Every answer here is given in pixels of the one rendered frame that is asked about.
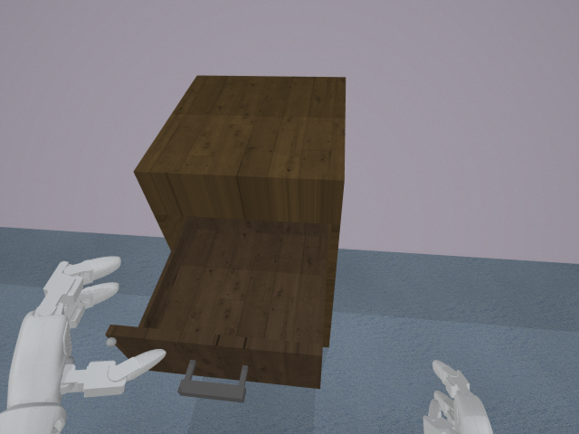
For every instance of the right robot hand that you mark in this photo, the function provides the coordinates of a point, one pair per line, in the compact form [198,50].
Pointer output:
[465,415]

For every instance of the robot left forearm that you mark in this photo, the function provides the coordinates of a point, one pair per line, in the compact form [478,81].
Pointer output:
[33,418]

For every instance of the left robot hand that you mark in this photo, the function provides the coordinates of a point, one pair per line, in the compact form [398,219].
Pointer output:
[38,371]

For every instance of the handle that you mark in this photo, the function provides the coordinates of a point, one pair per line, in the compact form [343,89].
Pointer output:
[212,390]

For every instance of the cabinet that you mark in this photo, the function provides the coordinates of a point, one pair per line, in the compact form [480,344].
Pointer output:
[267,148]

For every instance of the drawer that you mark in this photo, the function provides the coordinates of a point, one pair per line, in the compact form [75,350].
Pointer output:
[238,292]

